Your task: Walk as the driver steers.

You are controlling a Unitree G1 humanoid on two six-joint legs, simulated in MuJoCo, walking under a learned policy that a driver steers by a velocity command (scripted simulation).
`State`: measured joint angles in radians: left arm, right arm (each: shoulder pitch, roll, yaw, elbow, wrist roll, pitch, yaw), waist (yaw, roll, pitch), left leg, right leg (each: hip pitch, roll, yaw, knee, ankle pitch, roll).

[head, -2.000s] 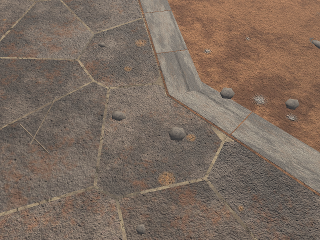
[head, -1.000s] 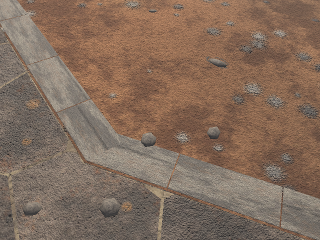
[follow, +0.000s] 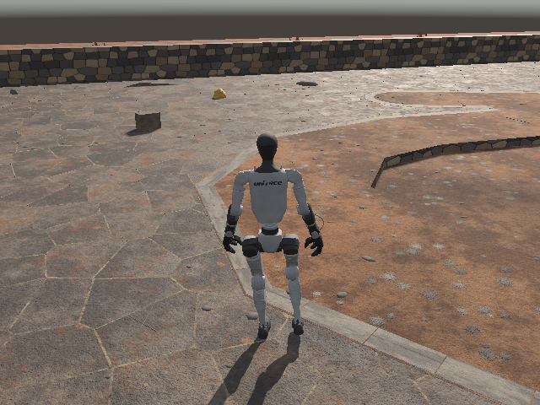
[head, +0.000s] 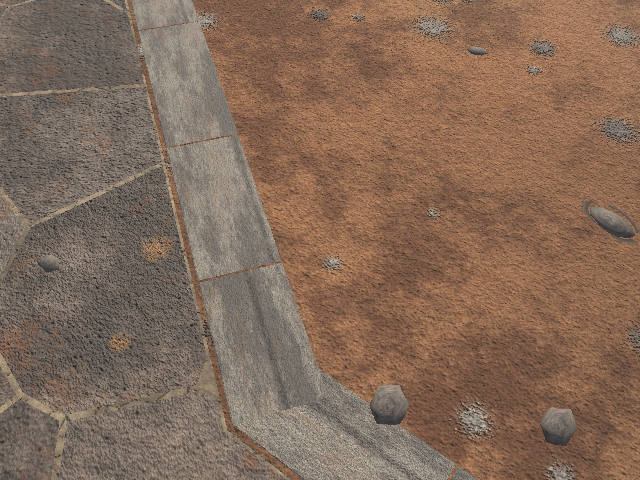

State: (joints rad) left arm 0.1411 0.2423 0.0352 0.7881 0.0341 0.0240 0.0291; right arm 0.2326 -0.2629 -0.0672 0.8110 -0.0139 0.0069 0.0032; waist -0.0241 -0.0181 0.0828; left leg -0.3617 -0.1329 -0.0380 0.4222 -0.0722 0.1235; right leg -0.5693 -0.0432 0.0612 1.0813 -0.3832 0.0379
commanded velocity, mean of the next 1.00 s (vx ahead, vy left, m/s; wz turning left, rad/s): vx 0.06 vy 0.00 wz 0.26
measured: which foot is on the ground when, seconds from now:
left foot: down 0.00-0.30, up 0.32-0.66, down 0.68-1.00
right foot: up 0.00-0.28, down 0.30-1.00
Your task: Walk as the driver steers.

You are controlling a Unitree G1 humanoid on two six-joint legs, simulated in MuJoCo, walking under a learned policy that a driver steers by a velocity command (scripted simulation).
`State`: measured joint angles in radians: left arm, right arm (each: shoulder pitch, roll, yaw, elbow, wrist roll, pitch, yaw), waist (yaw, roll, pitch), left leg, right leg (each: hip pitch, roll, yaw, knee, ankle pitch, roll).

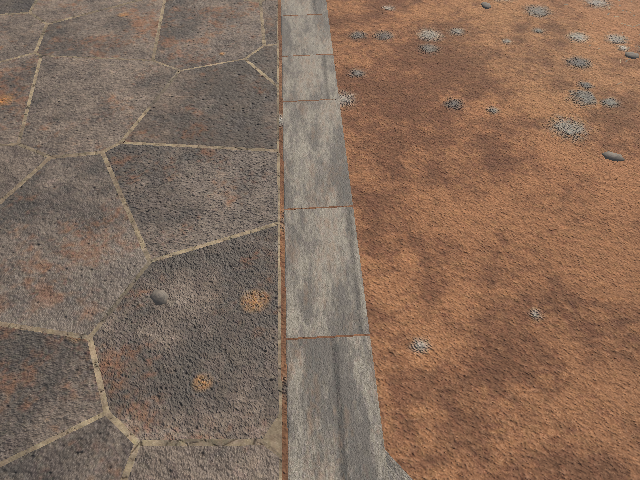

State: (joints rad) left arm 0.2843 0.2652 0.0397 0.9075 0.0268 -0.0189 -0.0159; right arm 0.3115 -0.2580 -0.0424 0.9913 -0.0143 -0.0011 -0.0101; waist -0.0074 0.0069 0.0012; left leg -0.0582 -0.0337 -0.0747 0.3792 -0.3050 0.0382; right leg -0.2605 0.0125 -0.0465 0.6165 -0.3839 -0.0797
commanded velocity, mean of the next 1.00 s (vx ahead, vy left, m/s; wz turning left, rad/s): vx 0.46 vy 0.00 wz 0.01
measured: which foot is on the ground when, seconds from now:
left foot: down 0.00-0.04, up 0.06-0.50, down 0.52-1.00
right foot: down 0.00-0.54, up 0.56-1.00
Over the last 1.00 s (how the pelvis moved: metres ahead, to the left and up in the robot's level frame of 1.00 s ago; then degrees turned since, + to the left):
0.04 -0.06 0.01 14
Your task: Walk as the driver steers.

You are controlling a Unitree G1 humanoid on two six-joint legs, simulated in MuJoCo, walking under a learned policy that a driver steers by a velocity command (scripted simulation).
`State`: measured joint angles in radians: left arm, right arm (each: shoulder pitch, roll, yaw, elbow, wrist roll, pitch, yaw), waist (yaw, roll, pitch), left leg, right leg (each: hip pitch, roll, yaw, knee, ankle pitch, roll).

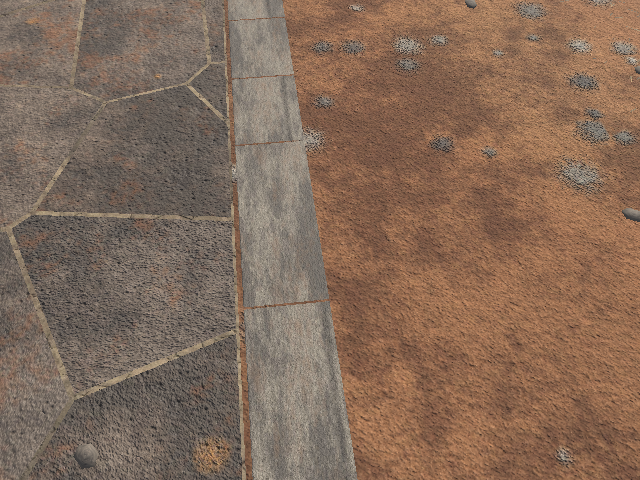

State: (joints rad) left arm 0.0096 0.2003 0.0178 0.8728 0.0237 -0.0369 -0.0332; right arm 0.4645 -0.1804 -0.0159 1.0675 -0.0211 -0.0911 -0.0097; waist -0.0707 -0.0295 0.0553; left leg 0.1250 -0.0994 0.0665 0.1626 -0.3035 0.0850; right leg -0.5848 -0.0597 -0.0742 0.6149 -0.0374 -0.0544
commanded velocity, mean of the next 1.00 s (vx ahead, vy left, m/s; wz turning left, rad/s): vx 0.50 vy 0.00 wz -0.41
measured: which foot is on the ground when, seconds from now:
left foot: down 0.00-0.10, up 0.12-0.58, down 0.60-1.00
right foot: up 0.00-0.06, down 0.08-0.60, up 0.62-1.00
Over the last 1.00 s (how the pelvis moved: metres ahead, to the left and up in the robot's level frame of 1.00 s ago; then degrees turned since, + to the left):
0.49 0.00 -0.01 0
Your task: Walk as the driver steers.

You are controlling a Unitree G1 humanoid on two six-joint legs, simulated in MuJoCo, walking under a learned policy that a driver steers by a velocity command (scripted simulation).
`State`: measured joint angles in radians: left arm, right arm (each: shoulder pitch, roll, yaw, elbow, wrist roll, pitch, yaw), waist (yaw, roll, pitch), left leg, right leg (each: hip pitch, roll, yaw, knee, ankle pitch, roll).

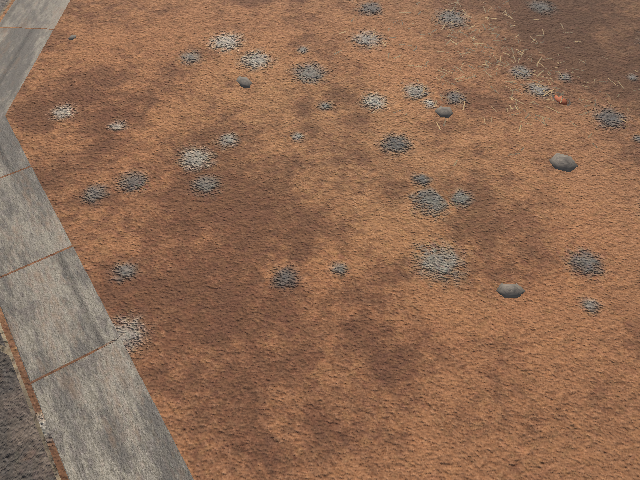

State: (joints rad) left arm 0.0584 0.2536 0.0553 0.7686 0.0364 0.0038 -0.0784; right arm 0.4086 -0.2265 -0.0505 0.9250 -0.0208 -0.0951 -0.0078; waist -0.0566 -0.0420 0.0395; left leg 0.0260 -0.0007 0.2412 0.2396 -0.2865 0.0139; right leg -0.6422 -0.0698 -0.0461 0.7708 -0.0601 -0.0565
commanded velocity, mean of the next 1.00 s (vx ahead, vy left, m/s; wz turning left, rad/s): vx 0.50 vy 0.00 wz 0.11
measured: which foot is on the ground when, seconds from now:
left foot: down 0.00-0.14, up 0.16-0.68, down 0.70-1.00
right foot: up 0.00-0.10, down 0.12-0.70, up 0.72-1.00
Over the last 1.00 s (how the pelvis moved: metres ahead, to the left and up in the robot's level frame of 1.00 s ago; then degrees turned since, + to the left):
0.53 -0.04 0.01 -27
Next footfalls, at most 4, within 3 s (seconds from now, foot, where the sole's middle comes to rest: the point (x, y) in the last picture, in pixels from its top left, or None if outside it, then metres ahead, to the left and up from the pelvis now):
0.12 right None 0.22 -0.10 -0.78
0.70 left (307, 447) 0.53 0.01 -0.78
1.18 right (347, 316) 0.84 -0.10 -0.78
1.56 left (272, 374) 0.70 0.08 -0.78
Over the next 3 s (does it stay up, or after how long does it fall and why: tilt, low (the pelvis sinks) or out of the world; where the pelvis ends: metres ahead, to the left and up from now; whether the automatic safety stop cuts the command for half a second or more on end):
stays up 0.79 -0.08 0.01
